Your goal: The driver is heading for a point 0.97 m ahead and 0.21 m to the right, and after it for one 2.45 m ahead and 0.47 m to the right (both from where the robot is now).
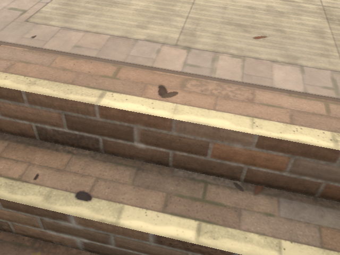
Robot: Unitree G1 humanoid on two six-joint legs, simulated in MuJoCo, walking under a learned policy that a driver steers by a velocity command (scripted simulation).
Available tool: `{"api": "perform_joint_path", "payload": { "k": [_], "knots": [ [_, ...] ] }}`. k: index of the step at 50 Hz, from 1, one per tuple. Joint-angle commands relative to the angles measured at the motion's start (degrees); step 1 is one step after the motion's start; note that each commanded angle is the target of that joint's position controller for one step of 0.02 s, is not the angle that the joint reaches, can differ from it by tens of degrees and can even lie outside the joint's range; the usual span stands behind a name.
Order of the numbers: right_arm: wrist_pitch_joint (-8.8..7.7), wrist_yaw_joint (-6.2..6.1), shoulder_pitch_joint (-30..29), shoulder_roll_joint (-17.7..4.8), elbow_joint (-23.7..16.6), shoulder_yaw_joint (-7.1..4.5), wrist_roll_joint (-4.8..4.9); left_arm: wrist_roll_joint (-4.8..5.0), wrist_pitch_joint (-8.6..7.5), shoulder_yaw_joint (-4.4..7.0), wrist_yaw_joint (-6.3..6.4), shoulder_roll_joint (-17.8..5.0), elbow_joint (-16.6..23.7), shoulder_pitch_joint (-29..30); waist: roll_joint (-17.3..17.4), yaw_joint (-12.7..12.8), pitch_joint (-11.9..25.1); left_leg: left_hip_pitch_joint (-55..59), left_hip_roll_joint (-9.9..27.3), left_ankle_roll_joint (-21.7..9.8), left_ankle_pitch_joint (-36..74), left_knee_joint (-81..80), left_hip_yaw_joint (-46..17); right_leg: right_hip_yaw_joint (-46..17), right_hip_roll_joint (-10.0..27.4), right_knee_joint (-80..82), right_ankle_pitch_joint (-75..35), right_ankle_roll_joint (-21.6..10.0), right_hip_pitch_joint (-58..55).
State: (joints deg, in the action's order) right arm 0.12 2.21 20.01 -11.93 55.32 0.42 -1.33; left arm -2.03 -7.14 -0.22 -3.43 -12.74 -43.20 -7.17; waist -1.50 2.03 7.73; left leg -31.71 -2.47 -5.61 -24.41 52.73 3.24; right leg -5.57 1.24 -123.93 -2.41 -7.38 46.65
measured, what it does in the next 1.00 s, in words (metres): climbs, turning right: right foot 0.21 m higher, then left foot 0.21 m higher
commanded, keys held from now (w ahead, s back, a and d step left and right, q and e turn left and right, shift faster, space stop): w+e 1.00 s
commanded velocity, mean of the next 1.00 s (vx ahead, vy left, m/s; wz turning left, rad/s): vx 0.50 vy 0.00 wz -0.36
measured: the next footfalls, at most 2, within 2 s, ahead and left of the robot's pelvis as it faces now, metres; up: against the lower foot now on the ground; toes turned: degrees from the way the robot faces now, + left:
right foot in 0.34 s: +0.28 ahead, -0.09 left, +0.21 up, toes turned -6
left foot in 0.76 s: +0.57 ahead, +0.07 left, +0.41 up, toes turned -12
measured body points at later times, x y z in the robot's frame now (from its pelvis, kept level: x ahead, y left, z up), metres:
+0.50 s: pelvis +0.24 -0.03 +0.19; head +0.20 +0.00 +0.64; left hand +0.32 +0.20 +0.03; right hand +0.34 -0.26 +0.09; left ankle +0.18 +0.12 -0.23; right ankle +0.24 -0.08 -0.49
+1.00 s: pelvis +0.47 -0.04 +0.42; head +0.44 -0.02 +0.86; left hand +0.75 +0.09 +0.35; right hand +0.38 -0.27 +0.26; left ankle +0.53 +0.08 -0.28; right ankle +0.42 -0.17 -0.02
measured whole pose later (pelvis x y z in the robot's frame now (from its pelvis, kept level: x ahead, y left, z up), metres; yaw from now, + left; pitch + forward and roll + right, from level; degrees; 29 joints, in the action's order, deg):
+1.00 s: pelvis +0.47 -0.04 +0.42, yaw -25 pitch +2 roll +2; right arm -1.0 -0.8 20.4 -12.7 60.9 -1.4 -3.0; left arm 1.3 -2.3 0.9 -3.6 -12.0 -40.5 -5.5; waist -1.6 1.3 8.4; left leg -24.4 6.9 1.3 -25.7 49.2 11.1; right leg -8.0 -2.3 -120.1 0.3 -8.9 60.1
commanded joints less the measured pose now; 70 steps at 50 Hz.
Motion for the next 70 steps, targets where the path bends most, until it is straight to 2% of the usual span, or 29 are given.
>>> {"api": "perform_joint_path", "payload": {
  "k": [1,7,11,13,15,17,18,19,20,21,24,28,35,36,39,40,41,42,44,46,51,55,62,64,66,67,68,69,70],
  "knots": [
    [-2.04,0.83,-3.2,4.6,-0.2,1.24,-1.06,1.35,-1.58,-4.93,-0.65,9.0,4.2,-2.3,0.9,2.9,-6.8,14.1,8.5,3.8,14.8,-24.9,-16.7,-5.0,-1.6,-5.9,-3.1,-1.7,27.4],
    [-2.66,0.52,3.2,3.3,5.4,2.99,-0.4,3.45,2.19,-7.94,2.41,12.7,7.6,11.8,8.2,-0.1,-9.9,3.1,11.0,6.9,14.0,-35.0,-5.4,2.2,-5.9,-5.5,-6.6,0.9,39.8],
    [-1.7,-4.32,15.1,-0.8,11.3,2.67,-0.95,4.3,2.14,-10.02,2.06,14.7,11.6,24.0,11.4,-5.0,-5.4,22.0,15.6,1.8,26.4,-48.2,-8.9,10.3,-2.7,1.0,2.0,1.9,43.6],
    [-1.58,-5.16,7.0,-0.3,10.6,3.5,0.71,4.24,0.87,-8.16,0.72,9.1,9.8,21.4,7.2,-0.3,0.8,19.9,12.1,4.5,69.0,-46.9,7.1,17.2,-4.9,20.1,4.4,-2.4,19.2],
    [-2.36,-6.02,9.1,-7.6,10.5,2.24,2.13,-0.86,1.57,-6.49,-0.26,4.4,9.2,15.1,13.5,3.7,14.3,24.9,16.7,-2.0,131.4,-40.2,4.8,22.6,-7.1,33.9,19.2,-2.7,-10.1],
    [-2.54,-5.82,5.2,-14.2,8.6,0.35,1.6,0.65,3.7,-3.64,-1.48,-1.9,3.5,2.5,16.7,8.5,15.4,43.3,21.6,-7.6,147.3,-23.8,1.5,15.9,-8.6,54.7,38.1,-2.7,-11.0],
    [-3.32,-5.63,0.9,-13.3,5.7,0.07,0.8,1.64,4.34,-2.72,-2.08,-3.1,0.0,-3.7,12.8,10.1,14.9,41.6,22.0,-8.9,137.8,-13.6,0.4,7.1,-6.9,68.5,34.1,-3.9,-18.2],
    [-5.1,-4.09,0.2,-10.9,2.6,0.02,-2.29,-1.33,5.81,-0.66,-2.13,-7.9,-3.3,-11.4,-1.7,9.6,17.6,25.1,17.0,-8.9,105.4,0.2,-2.3,-14.2,-0.6,77.1,26.5,-8.0,-35.6],
    [-6.31,-1.04,-8.5,-1.7,-0.6,0.88,-2.76,-3.06,8.98,0.6,0.93,-8.4,-5.3,-13.5,-18.3,10.4,12.4,-7.0,-2.8,-1.6,28.9,38.7,-3.1,-48.2,10.8,101.7,28.0,-20.6,-42.6],
    [-8.53,2.82,-14.6,2.9,-5.0,1.22,-2.07,-4.83,8.2,-3.21,2.01,4.0,-11.7,-17.5,-8.6,6.2,5.1,-18.8,-4.2,-4.2,22.4,69.2,-16.4,-57.3,10.7,110.5,37.6,-16.1,-34.7],
    [-9.4,2.98,-15.2,9.1,-15.7,4.75,-1.93,-0.05,5.18,-4.15,0.2,10.0,-16.3,-11.2,7.7,-5.6,-11.3,-38.6,-2.7,-7.1,19.9,86.7,-18.9,-27.0,4.9,99.1,23.0,-6.8,-23.8],
    [-9.47,2.0,-14.0,8.7,-18.3,7.9,0.34,-1.41,5.56,-4.1,-0.84,9.4,-15.6,-2.8,4.6,-12.9,-13.7,-41.2,2.4,-3.8,18.6,80.3,-8.1,-6.1,1.5,104.2,11.0,-1.3,-10.3],
    [-10.02,-1.48,-46.6,13.5,-32.6,12.22,-2.05,2.87,7.15,-0.17,4.77,0.2,-17.9,-28.9,-3.2,2.2,-2.7,-28.7,7.7,3.0,8.9,37.8,6.3,-12.4,4.8,119.7,-1.0,-4.6,-20.4],
    [-9.36,-1.87,-43.1,13.3,-32.3,11.12,-1.54,2.49,7.37,0.05,5.96,-0.6,-18.3,-29.1,-5.7,-1.6,5.0,-7.9,5.2,2.1,1.6,28.5,6.8,-9.3,5.6,119.1,-20.6,-4.9,-19.0],
    [-8.67,-0.87,-3.5,-8.9,-19.7,-0.63,-1.19,1.04,2.16,3.23,4.88,-10.3,-13.2,-11.8,-12.5,-19.8,23.5,20.2,5.3,-3.3,-11.2,15.1,-10.7,-8.4,6.6,85.3,-93.7,-7.2,-36.6],
    [-7.37,-1.48,5.0,-14.7,-16.2,-3.01,-2.33,1.51,0.59,3.2,2.9,-5.8,-10.5,-10.0,7.8,-18.8,28.6,35.5,16.0,-10.2,-11.8,-4.7,-36.7,-7.1,1.0,68.4,-74.9,-6.2,-21.2],
    [-4.75,-3.4,5.9,-14.9,-14.1,-3.61,-3.25,0.08,0.02,1.11,0.9,3.6,-9.5,-5.9,27.3,-18.3,27.9,38.9,27.9,-18.2,-20.8,-31.3,-69.0,-5.9,-9.8,31.7,-4.9,-2.3,-2.2],
    [-2.83,-4.58,0.1,-9.3,-11.9,-2.52,-0.78,-0.36,-0.57,1.28,-1.74,4.8,-4.8,0.1,19.2,-14.5,19.4,29.4,27.9,-14.3,-29.6,-35.4,-72.2,-11.3,-8.2,5.2,2.5,-1.9,6.4],
    [-1.6,-5.09,-10.4,5.3,-5.6,0.4,-0.22,1.21,2.42,-0.2,-2.5,8.0,4.6,5.1,4.9,-2.5,-6.6,6.3,24.0,-6.7,-24.0,-23.5,-39.5,-6.8,-5.0,1.6,5.6,-2.5,18.0],
    [-2.06,-3.6,-11.8,12.2,-0.8,1.96,-1.44,2.55,4.61,-1.09,-1.9,8.5,2.6,-6.3,2.1,3.7,-10.9,-1.5,21.5,-0.3,-9.1,-24.0,-21.2,-5.9,-3.0,-2.1,5.9,-3.0,15.6],
    [-3.72,-1.92,-11.0,3.3,-0.7,0.44,-2.39,3.15,5.99,-2.9,1.0,8.1,6.2,-0.4,3.0,4.9,-11.9,-1.0,20.0,-0.7,8.9,-34.1,2.5,-3.2,0.7,7.6,-1.4,1.4,20.5],
    [-3.93,-3.13,1.3,-4.3,-0.5,-1.38,-1.55,2.4,7.03,-2.1,2.68,6.5,7.6,1.5,3.1,-0.7,-9.6,21.5,23.5,-2.2,9.8,-35.4,1.2,-2.9,1.7,-0.5,3.2,4.5,36.3],
    [-1.36,-5.84,10.3,-2.4,0.4,-2.56,0.46,5.17,5.58,-6.45,0.58,11.0,20.7,22.8,9.1,-7.2,-15.4,33.0,25.7,-1.4,4.6,-48.1,-1.2,1.5,13.1,9.8,17.3,6.7,49.5],
    [-1.04,-5.3,10.1,-5.2,1.0,-3.61,4.4,5.16,4.97,-7.72,-0.66,10.5,21.6,27.9,11.7,-6.9,-14.1,9.7,22.2,-3.9,14.3,-60.6,5.0,12.6,12.8,39.7,25.6,2.9,5.1],
    [-2.59,-3.15,19.7,-7.2,5.3,-3.03,2.47,3.91,4.68,-2.73,-0.07,4.3,16.8,12.6,16.6,-0.9,-1.4,18.9,21.3,-5.5,77.1,-44.1,5.9,20.9,1.1,41.4,33.3,-1.6,-21.2],
    [-3.87,-2.49,17.7,-13.0,5.7,-3.79,1.9,3.49,4.74,0.9,0.34,-3.4,13.7,-1.6,22.6,8.3,7.1,25.9,21.1,-3.6,95.0,-32.3,1.9,11.4,-0.3,50.6,32.4,-3.9,-30.3],
    [-5.39,-2.23,15.2,-11.6,3.3,-4.23,3.04,2.03,5.43,3.4,1.3,-9.6,10.2,-11.7,11.9,11.0,14.1,13.1,16.6,1.3,88.6,-12.5,-1.5,-15.3,10.3,63.8,36.2,-8.7,-43.5],
    [-7.71,-1.78,13.6,-5.4,2.8,-3.39,3.49,0.9,6.29,5.83,2.03,-17.2,5.6,-20.5,-8.5,9.2,23.3,5.1,5.7,3.0,32.3,6.3,-8.9,-43.7,19.5,95.2,53.2,-11.6,-52.0],
    [-8.77,-0.84,11.2,-4.2,3.0,-4.59,4.53,-0.1,6.37,5.27,2.82,-15.1,4.3,-17.9,-8.8,7.4,26.3,0.1,1.6,5.2,22.9,39.6,-16.2,-55.7,25.6,105.2,62.9,-8.8,-47.8]
  ]
}}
